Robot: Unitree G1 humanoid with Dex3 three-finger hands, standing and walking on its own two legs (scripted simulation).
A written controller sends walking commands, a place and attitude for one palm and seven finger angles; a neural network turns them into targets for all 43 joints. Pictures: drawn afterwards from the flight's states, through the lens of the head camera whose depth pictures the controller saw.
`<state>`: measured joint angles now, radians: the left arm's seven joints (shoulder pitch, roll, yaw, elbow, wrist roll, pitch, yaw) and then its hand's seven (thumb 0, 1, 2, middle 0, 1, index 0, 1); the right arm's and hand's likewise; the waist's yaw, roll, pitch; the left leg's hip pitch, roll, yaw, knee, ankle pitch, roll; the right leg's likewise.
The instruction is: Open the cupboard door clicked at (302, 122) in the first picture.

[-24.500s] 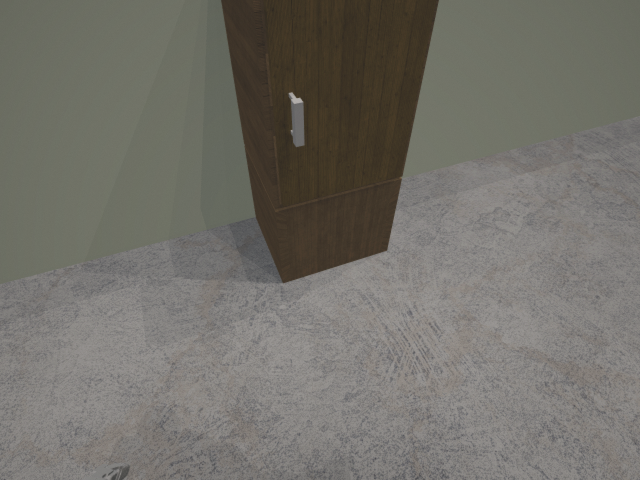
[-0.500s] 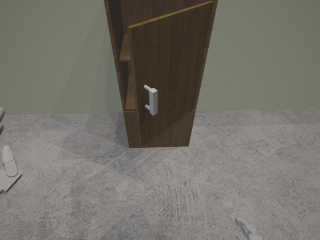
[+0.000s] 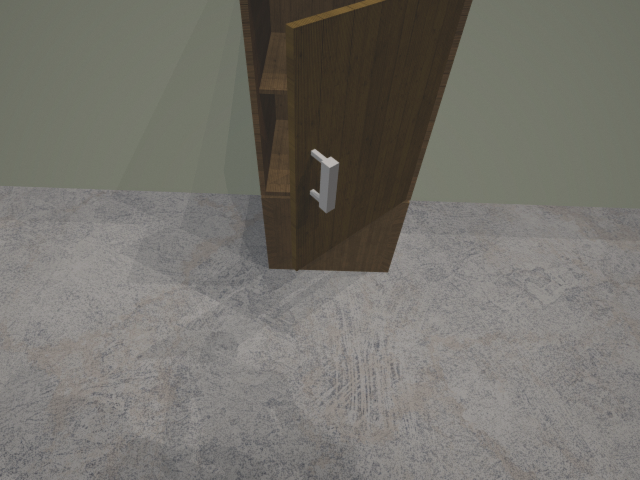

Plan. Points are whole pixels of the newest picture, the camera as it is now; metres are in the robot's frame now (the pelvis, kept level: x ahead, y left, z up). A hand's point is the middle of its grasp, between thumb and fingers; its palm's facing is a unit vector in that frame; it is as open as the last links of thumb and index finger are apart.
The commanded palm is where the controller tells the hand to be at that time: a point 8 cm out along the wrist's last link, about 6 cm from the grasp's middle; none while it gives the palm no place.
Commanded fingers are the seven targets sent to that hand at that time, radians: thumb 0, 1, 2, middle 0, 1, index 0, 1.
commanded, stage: let the arm hang, fingers relaxed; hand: left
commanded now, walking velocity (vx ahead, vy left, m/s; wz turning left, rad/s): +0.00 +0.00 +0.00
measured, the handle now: (321, 180) +0.64 +0.04 -0.04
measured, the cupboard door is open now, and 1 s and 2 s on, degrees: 41 41 41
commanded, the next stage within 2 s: look to check the result in 0.64 s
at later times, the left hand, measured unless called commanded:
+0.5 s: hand out of the picture +0.06 +0.20 -0.17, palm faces -0.01 -0.97 -0.24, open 7.4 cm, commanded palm none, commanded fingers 0.00 0.90 0.90 -0.20 -0.30 -0.20 -0.30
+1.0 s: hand out of the picture +0.07 +0.22 -0.16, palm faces -0.01 -0.96 -0.29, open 7.4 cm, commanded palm none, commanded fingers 0.00 0.90 0.90 -0.20 -0.30 -0.20 -0.30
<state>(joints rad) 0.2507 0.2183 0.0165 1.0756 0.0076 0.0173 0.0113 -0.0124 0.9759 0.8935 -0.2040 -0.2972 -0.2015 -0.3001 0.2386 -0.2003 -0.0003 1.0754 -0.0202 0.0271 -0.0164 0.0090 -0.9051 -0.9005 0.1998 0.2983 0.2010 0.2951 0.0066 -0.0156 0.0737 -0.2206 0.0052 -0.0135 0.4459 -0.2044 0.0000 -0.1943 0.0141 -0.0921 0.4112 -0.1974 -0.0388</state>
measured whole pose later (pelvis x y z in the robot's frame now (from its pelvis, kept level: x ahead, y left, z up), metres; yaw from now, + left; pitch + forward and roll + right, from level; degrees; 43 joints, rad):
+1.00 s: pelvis +0.03 +0.00 +0.01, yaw -1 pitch -1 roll +0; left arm 0.17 0.25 0.02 1.15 0.00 -0.01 0.02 0.00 0.91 0.89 -0.20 -0.30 -0.20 -0.30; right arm 0.17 -0.24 -0.01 1.14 -0.02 0.00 -0.02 0.01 -0.90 -0.90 0.20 0.30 0.20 0.30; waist 0.00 0.02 0.06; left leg -0.13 0.00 0.01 0.34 -0.19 0.00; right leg -0.13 0.01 -0.07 0.35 -0.20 -0.04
